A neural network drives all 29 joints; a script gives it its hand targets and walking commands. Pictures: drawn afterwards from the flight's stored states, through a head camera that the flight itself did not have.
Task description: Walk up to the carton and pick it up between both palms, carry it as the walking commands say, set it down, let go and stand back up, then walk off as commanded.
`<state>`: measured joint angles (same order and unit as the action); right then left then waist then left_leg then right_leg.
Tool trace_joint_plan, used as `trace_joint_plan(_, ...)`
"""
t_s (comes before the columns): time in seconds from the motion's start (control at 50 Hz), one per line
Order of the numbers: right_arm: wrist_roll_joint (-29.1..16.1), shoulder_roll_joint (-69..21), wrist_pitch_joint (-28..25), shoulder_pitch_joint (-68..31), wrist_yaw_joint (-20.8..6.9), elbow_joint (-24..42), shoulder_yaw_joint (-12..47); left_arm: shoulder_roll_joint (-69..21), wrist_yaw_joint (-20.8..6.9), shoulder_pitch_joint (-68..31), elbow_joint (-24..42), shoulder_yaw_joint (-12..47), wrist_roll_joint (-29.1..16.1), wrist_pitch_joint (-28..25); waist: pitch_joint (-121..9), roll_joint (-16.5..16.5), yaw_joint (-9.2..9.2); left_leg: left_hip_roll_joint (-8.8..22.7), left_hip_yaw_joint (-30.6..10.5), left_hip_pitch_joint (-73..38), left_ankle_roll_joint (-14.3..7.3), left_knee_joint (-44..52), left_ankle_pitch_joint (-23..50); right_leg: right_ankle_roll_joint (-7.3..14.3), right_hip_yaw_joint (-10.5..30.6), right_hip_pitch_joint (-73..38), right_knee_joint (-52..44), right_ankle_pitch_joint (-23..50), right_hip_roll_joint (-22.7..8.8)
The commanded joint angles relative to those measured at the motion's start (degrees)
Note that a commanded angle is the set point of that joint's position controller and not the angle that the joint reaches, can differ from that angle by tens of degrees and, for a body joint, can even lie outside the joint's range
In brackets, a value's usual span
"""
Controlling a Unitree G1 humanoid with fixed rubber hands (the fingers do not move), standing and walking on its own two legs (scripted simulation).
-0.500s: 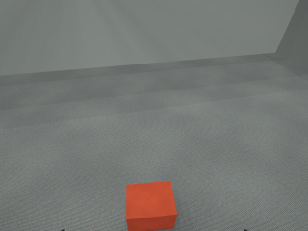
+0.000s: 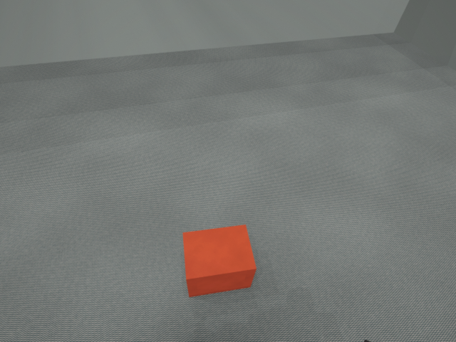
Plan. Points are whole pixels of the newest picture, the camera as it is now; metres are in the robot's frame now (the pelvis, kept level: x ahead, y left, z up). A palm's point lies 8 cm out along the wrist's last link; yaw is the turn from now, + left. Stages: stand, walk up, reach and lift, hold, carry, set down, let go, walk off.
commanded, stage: walk off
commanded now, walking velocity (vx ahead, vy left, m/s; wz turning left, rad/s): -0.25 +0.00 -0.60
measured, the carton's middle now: (217, 260) +0.55 +0.05 -0.66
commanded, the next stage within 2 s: none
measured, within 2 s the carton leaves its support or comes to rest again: neither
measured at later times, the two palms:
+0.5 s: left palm out of the picture -0.03 +0.23 -0.10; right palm out of the picture -0.10 -0.28 -0.15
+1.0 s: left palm out of the picture -0.16 +0.31 -0.12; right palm out of the picture -0.31 -0.21 -0.08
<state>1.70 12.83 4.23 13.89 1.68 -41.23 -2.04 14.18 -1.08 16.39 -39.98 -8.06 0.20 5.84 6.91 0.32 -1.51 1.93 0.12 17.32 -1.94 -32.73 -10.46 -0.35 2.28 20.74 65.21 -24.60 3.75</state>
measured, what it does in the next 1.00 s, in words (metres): walks backwards, turning right: right foot, then left foot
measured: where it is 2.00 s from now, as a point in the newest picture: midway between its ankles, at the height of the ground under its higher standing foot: outside the picture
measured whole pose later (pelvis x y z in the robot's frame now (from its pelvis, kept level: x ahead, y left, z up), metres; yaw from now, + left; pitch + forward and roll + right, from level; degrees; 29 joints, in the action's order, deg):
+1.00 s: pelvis -0.33 +0.08 +0.00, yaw -26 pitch -4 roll -1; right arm 1.1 13.2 5.5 7.5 2.0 -41.9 -3.4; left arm 15.2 -0.6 18.7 -41.0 -8.0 0.2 5.8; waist 3.4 1.5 -2.5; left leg 4.3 12.5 18.1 -4.0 -28.4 -7.0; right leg -3.3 5.3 24.4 72.7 -19.5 4.3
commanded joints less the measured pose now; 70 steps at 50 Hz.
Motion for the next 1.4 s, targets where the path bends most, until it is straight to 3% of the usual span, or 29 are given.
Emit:
trace_joint_plan(0.0,0.07,9.16,-1.29,-0.33,1.81,4.85,-3.34,4.67,0.86,-1.58,2.84,0.91,-0.11,-1.16,-9.43,-11.22,2.93,13.55,-8.23,-11.05,-7.02,12.93,11.34,-4.75,0.48,7.20,-2.08,-4.76,-1.06)
trace_joint_plan(0.14,-0.13,11.50,-0.59,-4.17,1.61,4.28,-3.91,4.28,-0.54,8.84,-0.28,1.50,0.02,-1.90,-12.46,-12.44,-2.60,14.15,-2.95,-0.34,-3.00,7.18,0.25,0.47,-2.24,-11.61,-34.64,2.98,-5.76)
trace_joint_plan(0.16,-0.42,9.52,-0.44,-2.53,1.18,3.96,-3.50,5.90,-0.48,8.06,-0.09,1.43,0.86,-2.38,-8.53,-2.57,-2.11,9.44,1.52,7.76,0.53,-0.23,-8.59,1.09,6.17,-11.51,-40.64,6.70,-7.68)
trace_joint_plan(0.18,-0.42,6.07,0.04,-1.79,0.93,5.27,-2.77,12.11,-0.35,8.08,1.73,0.23,1.68,-2.85,-5.17,18.07,-2.44,-0.49,7.12,21.80,4.84,-14.26,-23.35,4.25,32.54,-8.75,-47.31,13.27,-24.46)
trace_joint_plan(0.2,0.49,7.01,0.99,-8.48,1.13,7.04,-2.95,16.39,0.14,7.56,2.80,-0.69,1.56,-2.11,-2.59,17.07,-6.18,-2.25,-2.30,19.68,4.71,-25.42,-24.62,6.12,38.79,7.24,-57.24,0.91,-27.37)
trace_joint_plan(0.22,0.72,6.78,1.73,-9.55,0.53,8.10,-3.14,16.89,0.81,2.97,3.18,-0.90,2.25,-1.55,1.87,17.74,-3.76,-2.01,-5.06,15.69,3.76,-31.52,-21.02,7.65,40.81,19.21,-62.38,-19.05,-25.84)
trace_joint_plan(0.28,0.61,7.18,1.41,-4.07,-0.21,3.83,-4.19,10.81,1.56,-9.73,6.19,0.06,2.25,-1.08,3.91,10.84,1.37,-1.76,-2.58,13.88,4.33,-41.20,-9.13,6.34,25.35,17.56,-54.25,-9.97,-14.66)
trace_joint_plan(0.52,-0.87,5.01,0.92,-9.00,-0.82,4.78,-3.48,9.71,2.01,1.70,1.43,-0.93,1.06,-1.90,-8.32,13.08,-3.71,-5.95,-3.28,6.94,5.17,-24.76,-17.72,6.79,35.85,-2.63,-54.55,3.66,-12.85)
trace_joint_plan(0.56,-1.59,5.03,1.20,-5.59,-0.79,3.23,-3.63,9.60,2.18,-0.04,1.86,-0.91,1.29,-1.62,-8.18,14.65,-2.42,-7.78,-1.27,-0.46,4.48,-18.69,-18.91,4.92,34.39,2.53,-58.66,-0.64,-11.69)
trace_joint_plan(0.64,-2.19,6.53,1.78,11.49,0.37,-2.65,-4.64,9.27,2.79,-6.12,4.10,-0.87,1.48,-2.22,-8.35,21.52,3.64,-9.49,4.81,-26.19,0.82,7.20,-14.71,-6.72,27.11,15.60,-67.13,-0.73,-5.93)
trace_joint_plan(0.66,-1.62,9.07,1.36,16.86,0.85,-3.86,-5.59,8.34,2.80,-5.13,4.11,-0.71,1.09,-3.03,-9.93,15.89,6.04,-6.78,3.50,-33.72,-0.18,13.43,-13.17,-10.11,23.03,19.83,-62.17,-1.85,-2.79)
trace_joint_plan(0.68,-1.13,11.76,1.32,16.13,1.24,-3.31,-5.89,4.78,2.69,-1.37,3.14,-0.52,-0.48,-3.50,-11.66,-6.52,5.29,6.96,-10.46,-27.88,-0.74,19.35,-27.87,-8.21,14.17,21.78,-39.12,-9.38,2.38)
trace_joint_plan(0.7,-0.47,17.42,0.88,2.42,0.62,2.25,-6.01,4.68,3.41,-4.18,4.12,-1.23,0.28,-2.71,-3.79,-29.92,5.80,29.41,-24.73,-3.87,-7.28,29.38,-32.91,-8.34,2.11,27.04,-7.04,-12.46,10.01)
trace_joint_plan(0.72,0.91,12.83,0.74,-5.48,0.09,4.46,-4.86,10.23,3.12,-7.24,4.11,-2.62,2.44,-1.92,2.04,-21.83,3.45,27.62,-18.65,15.17,-7.46,32.67,-28.50,-6.19,5.79,17.55,6.56,-8.09,3.64)
trace_joint_plan(0.74,0.53,7.46,0.37,-14.76,0.31,7.06,-2.79,10.24,2.08,-2.39,1.66,-3.15,1.84,-1.23,2.31,-12.95,-2.81,18.80,-8.97,24.12,-3.02,29.19,-19.22,-4.91,5.65,6.82,15.98,-3.26,5.89)
trace_joint_plan(0.76,0.87,7.11,0.42,-22.34,0.88,8.76,-2.57,8.66,1.37,5.49,-0.79,-2.55,1.19,-0.92,-2.81,-9.21,-8.70,13.51,-1.08,22.75,-0.27,23.25,-10.97,-4.67,3.79,2.66,22.27,1.82,5.28)
trace_joint_plan(0.78,1.01,7.77,0.52,-25.19,1.49,9.99,-2.82,7.85,0.90,9.82,-2.56,-2.16,1.37,-0.78,-5.85,-8.34,-10.34,10.65,4.18,19.43,1.33,20.59,-6.40,-4.67,1.12,0.85,26.89,5.65,4.64)
trace_joint_plan(0.8,0.83,8.54,0.60,-25.35,1.79,10.69,-3.23,7.23,0.66,12.70,-4.01,-1.60,1.36,-0.80,-6.77,-8.11,-10.09,8.99,6.92,15.08,1.31,19.86,-4.21,-4.82,-0.25,2.07,28.33,5.88,5.20)
trace_joint_plan(0.88,-0.94,7.30,0.67,-7.98,1.33,6.64,-3.21,4.97,0.22,2.00,-1.13,0.31,1.18,-1.74,-7.01,-9.33,1.37,11.14,4.18,-12.14,-2.45,15.66,-3.48,-6.47,-1.63,16.29,12.34,2.93,1.08)
trace_joint_plan(0.94,-0.94,8.42,0.30,-7.19,1.87,5.21,-3.32,6.25,-0.56,3.19,-0.15,0.67,0.29,-1.59,-9.55,-11.73,1.21,16.00,0.36,-11.81,-4.82,16.87,-8.19,-6.08,-3.22,10.48,0.37,0.10,-1.52)
trace_joint_plan(1.08,-0.19,11.70,0.56,-7.66,1.84,3.65,-4.57,5.08,-1.43,11.84,-1.90,2.09,-0.01,-1.29,-12.26,-12.94,-1.33,21.61,2.67,-2.77,-1.85,17.65,-19.20,1.04,-4.81,-7.87,-24.81,-8.80,-6.16)
trace_joint_plan(1.12,-0.54,9.94,0.88,-9.12,1.12,3.65,-4.19,5.52,-1.39,15.05,-2.76,1.92,0.55,-1.94,-5.36,1.51,-4.50,15.44,9.29,15.13,3.22,2.43,-23.55,4.13,7.71,-12.90,-37.28,-0.94,-9.96)
trace_joint_plan(1.14,-0.66,5.87,1.38,-8.60,-0.02,4.71,-3.03,9.10,-1.05,13.15,-0.86,1.63,1.36,-2.26,0.14,20.43,-4.20,5.42,13.13,23.84,6.42,-14.53,-27.87,6.03,32.99,-1.21,-49.85,-4.84,-24.10)
trace_joint_plan(1.16,-0.22,6.82,1.80,-13.84,-0.91,7.51,-3.04,13.00,0.30,9.28,1.06,1.25,1.82,-2.15,3.07,18.60,-3.44,1.87,-0.38,25.50,6.34,-24.59,-26.46,6.94,41.51,10.65,-54.98,-2.13,-26.88)
trace_joint_plan(1.18,0.18,6.04,2.54,-16.69,-1.29,8.74,-2.90,16.47,1.68,5.58,2.11,-0.17,2.22,-1.81,4.87,19.38,-4.71,1.44,-3.13,21.26,5.33,-33.19,-21.64,7.89,44.33,24.44,-64.26,-29.27,-25.51)
trace_joint_plan(1.2,0.36,7.32,2.82,-16.68,-1.37,7.85,-3.77,16.56,2.53,-1.69,2.89,-0.28,2.97,-1.65,7.96,15.73,-1.58,0.92,-4.11,18.23,4.93,-41.23,-15.76,7.32,39.03,29.59,-63.44,-33.72,-21.45)
trace_joint_plan(1.22,0.63,6.81,2.62,-11.76,-1.44,5.76,-4.34,15.19,2.44,-9.19,5.10,0.24,2.96,-1.72,6.33,13.13,2.58,0.10,-3.65,18.48,4.60,-45.68,-9.90,4.26,29.29,25.92,-58.07,-24.39,-16.52)
trace_joint_plan(1.26,0.92,5.89,1.86,-6.89,-1.09,2.84,-4.38,11.75,2.00,-11.55,7.13,0.45,2.19,-2.06,1.17,9.99,2.53,-1.08,-1.08,17.70,5.74,-48.92,-4.95,0.89,23.90,19.11,-54.37,-13.90,-11.95)
trace_joint_plan(1.38,0.27,5.37,1.41,-11.61,-1.37,4.03,-4.19,7.90,1.58,3.08,0.91,0.56,-0.21,-3.10,-7.89,10.99,-3.37,-1.93,-4.18,20.49,6.57,-40.25,-7.25,-0.19,34.19,-7.85,-50.72,3.53,-12.15)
